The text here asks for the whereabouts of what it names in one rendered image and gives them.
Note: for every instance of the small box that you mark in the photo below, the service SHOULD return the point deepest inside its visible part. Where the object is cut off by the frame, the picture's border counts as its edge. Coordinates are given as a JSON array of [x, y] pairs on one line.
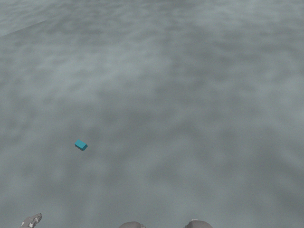
[[81, 144]]

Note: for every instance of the left robot hand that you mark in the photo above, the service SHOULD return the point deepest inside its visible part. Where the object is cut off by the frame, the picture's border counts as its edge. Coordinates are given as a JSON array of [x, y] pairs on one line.
[[30, 222]]

